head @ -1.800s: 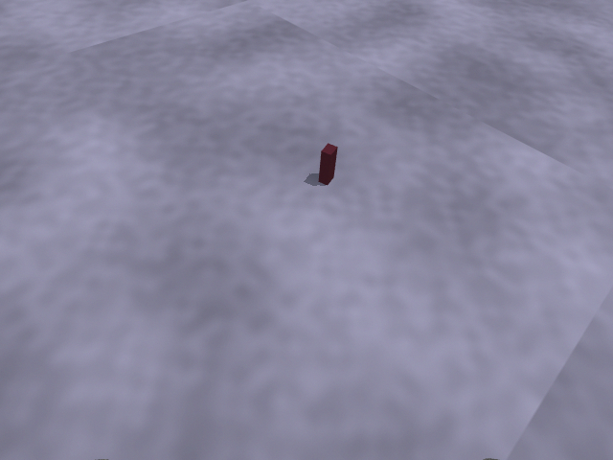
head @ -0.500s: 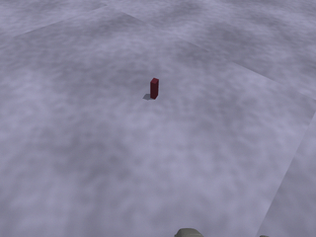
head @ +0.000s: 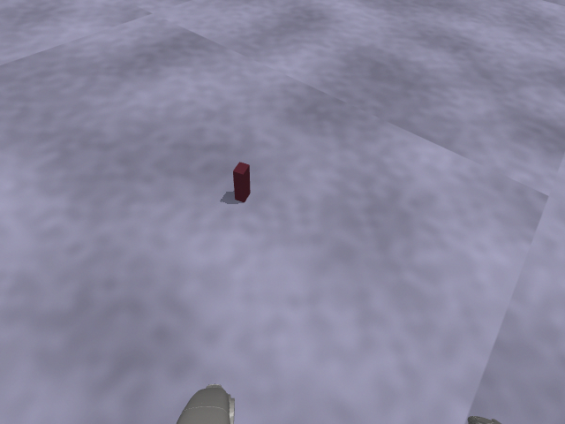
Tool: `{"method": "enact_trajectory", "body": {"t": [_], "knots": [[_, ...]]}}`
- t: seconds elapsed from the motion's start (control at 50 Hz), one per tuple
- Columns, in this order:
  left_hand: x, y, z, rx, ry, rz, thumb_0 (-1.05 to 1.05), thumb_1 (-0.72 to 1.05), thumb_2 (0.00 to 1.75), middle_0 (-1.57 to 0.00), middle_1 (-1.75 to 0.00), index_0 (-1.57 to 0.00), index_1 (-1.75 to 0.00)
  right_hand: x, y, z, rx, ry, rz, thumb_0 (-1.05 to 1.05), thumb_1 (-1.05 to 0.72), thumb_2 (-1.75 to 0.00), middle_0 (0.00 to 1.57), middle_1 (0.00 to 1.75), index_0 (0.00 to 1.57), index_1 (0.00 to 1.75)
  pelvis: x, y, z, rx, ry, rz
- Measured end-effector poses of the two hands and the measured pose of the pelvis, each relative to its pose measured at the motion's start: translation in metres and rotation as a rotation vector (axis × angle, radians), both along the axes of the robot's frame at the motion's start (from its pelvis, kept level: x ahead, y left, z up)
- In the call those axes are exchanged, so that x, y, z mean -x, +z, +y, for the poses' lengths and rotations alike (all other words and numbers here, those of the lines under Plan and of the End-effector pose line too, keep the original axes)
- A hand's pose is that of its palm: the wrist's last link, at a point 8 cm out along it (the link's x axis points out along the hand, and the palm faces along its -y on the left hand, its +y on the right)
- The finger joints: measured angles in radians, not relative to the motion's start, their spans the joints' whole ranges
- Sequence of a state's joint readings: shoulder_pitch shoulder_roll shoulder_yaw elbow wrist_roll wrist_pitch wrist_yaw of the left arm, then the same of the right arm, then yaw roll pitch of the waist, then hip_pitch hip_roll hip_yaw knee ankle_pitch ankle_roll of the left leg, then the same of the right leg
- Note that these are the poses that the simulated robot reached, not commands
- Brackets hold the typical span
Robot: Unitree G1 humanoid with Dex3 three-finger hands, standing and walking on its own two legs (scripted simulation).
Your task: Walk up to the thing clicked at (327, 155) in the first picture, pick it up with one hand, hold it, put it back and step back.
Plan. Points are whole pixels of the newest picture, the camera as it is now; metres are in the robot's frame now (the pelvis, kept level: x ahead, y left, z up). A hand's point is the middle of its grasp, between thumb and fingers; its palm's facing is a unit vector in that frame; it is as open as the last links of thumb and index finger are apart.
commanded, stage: walk up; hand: left
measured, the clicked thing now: (242, 182) +1.16 +0.19 -0.68
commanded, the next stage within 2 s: none
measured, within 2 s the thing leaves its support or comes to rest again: neither
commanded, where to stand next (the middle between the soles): +0.79 +0.01 m, yaw -4 degrees
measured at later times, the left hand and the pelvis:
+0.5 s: hand (139, 270) +0.38 +0.28 -0.12, palm faces -0.19 -0.91 -0.38, open 7.4 cm; pelvis +0.23 +0.02 -0.01, yaw -5 degrees
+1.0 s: hand (147, 240) +0.46 +0.29 -0.14, palm faces -0.05 -0.93 -0.37, open 7.4 cm; pelvis +0.42 +0.01 +0.00, yaw -3 degrees
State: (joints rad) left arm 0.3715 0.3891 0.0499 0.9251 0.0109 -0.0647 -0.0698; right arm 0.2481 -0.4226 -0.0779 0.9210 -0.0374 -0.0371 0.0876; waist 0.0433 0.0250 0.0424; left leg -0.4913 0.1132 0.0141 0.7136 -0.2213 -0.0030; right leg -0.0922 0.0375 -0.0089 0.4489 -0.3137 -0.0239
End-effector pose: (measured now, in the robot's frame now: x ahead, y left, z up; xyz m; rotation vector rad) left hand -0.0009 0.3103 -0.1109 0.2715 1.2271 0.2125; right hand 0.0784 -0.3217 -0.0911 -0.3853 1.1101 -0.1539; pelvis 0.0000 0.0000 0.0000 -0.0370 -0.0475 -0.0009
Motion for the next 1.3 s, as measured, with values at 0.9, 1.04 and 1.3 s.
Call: {"method": "enact_trajectory", "body": {"t": [0.9,1.04,1.3], "knots": [[-0.434,0.029,-0.004,-0.068,-0.124,-0.090,0.01,0.90,0.90,-0.21,-0.30,-0.21,-0.30,-0.337,-0.009,-0.010,-0.024,-0.093,0.022,0.01,-0.90,-0.90,0.20,0.30,0.20,0.29,-0.378,0.006,-0.003,-0.020,-0.070,-0.002],[-0.462,-0.003,0.037,-0.054,-0.075,-0.017,0.01,0.90,0.90,-0.21,-0.30,-0.21,-0.30,-0.420,-0.004,0.014,0.028,-0.040,0.013,0.01,-0.91,-0.90,0.20,0.30,0.20,0.29,-0.441,-0.010,0.021,0.005,-0.046,0.015],[-0.593,-0.002,0.048,-0.005,-0.138,-0.051,0.01,0.90,0.90,-0.20,-0.30,-0.20,-0.30,-0.490,0.017,0.055,0.021,-0.092,-0.057,0.01,-0.90,-0.90,0.21,0.30,0.20,0.30,-0.528,0.005,0.044,-0.023,-0.060,-0.015]]}}
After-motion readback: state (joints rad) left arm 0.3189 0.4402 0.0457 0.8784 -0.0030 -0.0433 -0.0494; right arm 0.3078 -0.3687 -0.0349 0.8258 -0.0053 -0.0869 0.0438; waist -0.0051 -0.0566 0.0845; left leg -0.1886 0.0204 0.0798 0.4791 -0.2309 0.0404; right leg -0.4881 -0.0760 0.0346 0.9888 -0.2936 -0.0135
